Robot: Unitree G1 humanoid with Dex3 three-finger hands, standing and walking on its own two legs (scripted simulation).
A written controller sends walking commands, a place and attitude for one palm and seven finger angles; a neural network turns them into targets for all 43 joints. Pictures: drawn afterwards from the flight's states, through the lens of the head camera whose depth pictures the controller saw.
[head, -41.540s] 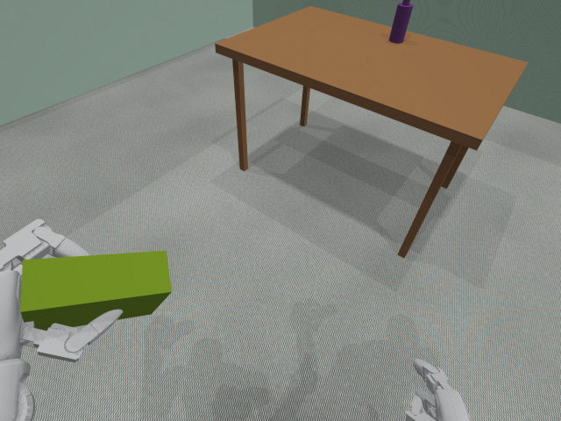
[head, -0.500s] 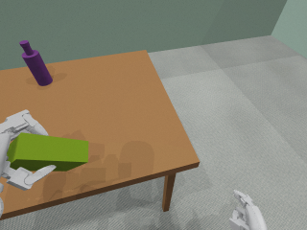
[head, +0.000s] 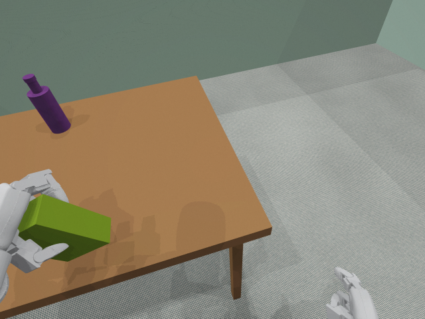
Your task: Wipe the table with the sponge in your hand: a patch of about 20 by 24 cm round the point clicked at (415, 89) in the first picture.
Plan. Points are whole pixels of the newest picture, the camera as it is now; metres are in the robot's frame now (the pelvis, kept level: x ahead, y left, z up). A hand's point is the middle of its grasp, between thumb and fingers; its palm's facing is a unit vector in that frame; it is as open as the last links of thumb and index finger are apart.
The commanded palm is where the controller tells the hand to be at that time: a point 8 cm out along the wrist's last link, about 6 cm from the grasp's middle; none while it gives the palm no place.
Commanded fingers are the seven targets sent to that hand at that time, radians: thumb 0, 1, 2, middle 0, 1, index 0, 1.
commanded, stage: turn the palm down, sponge in hand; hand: left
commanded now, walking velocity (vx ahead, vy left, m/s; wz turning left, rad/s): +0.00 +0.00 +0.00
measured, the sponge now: (68, 234) +0.21 +0.28 +0.09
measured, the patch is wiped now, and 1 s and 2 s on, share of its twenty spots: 0.00 0.00 0.00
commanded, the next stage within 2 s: move the sponge above the wiping area in 1.26 s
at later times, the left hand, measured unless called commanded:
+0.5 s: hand (39, 223) +0.21 +0.31 +0.13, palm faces +0.09 -0.23 -0.97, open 9.2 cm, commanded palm +0.19 +0.31 +0.18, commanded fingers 0.00 0.10 1.30 -1.20 -1.60 -1.20 -1.60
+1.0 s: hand (35, 216) +0.23 +0.32 +0.13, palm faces +0.04 -0.06 -1.00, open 9.2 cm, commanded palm +0.19 +0.31 +0.18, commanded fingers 0.00 0.10 1.30 -1.20 -1.60 -1.20 -1.60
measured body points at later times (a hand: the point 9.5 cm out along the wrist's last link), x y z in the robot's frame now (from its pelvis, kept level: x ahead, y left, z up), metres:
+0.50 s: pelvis +0.00 +0.03 +0.01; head -0.01 -0.01 +0.46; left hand +0.20 +0.31 +0.18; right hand +0.23 -0.18 -0.07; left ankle +0.02 +0.13 -0.72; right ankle -0.01 -0.07 -0.72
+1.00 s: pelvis +0.00 +0.04 +0.02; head +0.00 -0.01 +0.47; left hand +0.22 +0.32 +0.18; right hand +0.26 -0.16 -0.07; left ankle +0.02 +0.13 -0.72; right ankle -0.01 -0.07 -0.72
